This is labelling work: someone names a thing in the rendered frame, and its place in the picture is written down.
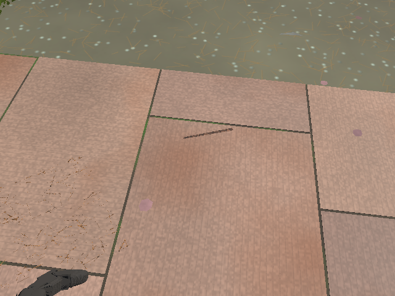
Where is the robot left hand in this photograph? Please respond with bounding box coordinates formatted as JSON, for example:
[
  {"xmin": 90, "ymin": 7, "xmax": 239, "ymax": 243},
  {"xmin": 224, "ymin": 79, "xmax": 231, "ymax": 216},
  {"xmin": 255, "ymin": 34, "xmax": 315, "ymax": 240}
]
[{"xmin": 16, "ymin": 269, "xmax": 88, "ymax": 296}]

